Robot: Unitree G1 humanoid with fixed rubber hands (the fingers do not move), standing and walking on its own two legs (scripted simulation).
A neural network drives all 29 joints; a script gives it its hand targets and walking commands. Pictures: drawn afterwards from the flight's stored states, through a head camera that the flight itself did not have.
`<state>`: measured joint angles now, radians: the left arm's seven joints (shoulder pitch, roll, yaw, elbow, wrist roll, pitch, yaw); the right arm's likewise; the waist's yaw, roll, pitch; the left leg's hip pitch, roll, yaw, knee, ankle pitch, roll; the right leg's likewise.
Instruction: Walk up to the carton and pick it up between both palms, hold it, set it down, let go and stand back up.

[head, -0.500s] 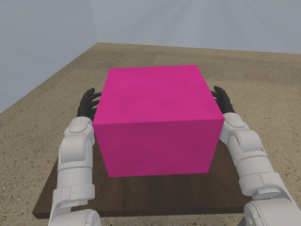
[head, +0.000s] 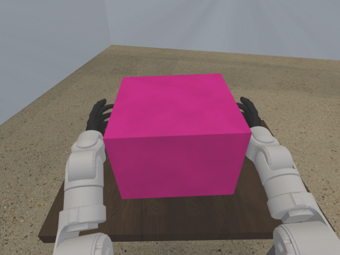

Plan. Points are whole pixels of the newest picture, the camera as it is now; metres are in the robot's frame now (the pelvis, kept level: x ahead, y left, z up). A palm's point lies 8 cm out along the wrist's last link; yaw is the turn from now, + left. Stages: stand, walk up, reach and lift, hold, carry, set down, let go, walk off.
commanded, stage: hold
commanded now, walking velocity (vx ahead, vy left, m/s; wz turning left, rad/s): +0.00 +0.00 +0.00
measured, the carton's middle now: (174, 131) +0.40 +0.00 +0.14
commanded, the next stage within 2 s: none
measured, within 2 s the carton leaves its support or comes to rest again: neither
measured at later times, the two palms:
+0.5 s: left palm (98, 131) +0.36 +0.18 +0.18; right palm (253, 127) +0.36 -0.18 +0.18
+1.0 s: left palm (99, 129) +0.36 +0.17 +0.18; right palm (255, 129) +0.36 -0.19 +0.17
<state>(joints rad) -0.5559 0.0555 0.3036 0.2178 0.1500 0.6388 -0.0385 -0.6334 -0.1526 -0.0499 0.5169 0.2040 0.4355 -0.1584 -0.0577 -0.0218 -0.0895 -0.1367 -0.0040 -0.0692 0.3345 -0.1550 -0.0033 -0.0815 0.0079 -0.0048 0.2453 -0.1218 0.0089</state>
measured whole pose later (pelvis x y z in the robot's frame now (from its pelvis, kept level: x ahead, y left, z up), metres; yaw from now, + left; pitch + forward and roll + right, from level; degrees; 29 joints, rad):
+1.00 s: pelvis +0.00 +0.00 +0.00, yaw +0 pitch -2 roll -1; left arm -0.57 0.05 0.30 0.22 0.15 0.64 -0.03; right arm -0.62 -0.16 -0.05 0.50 0.20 0.43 -0.15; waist -0.06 -0.01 -0.10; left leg -0.14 0.00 -0.06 0.34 -0.16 0.00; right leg -0.09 0.01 0.00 0.25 -0.12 0.01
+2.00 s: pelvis +0.00 +0.00 +0.00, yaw +0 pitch -2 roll -1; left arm -0.58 0.06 0.31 0.23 0.15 0.63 -0.04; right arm -0.64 -0.14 -0.07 0.53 0.19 0.43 -0.15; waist -0.06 -0.02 -0.09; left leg -0.15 0.00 -0.07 0.34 -0.15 -0.01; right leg -0.09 0.01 0.00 0.26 -0.12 0.00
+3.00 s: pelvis +0.01 +0.00 +0.00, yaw +1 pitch -3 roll -1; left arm -0.56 0.05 0.33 0.27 0.17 0.50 -0.07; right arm -0.59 -0.11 -0.09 0.52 0.11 0.31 -0.15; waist -0.08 -0.03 -0.09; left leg -0.10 -0.01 -0.07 0.31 -0.16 0.00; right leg -0.05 0.01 -0.01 0.25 -0.14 0.00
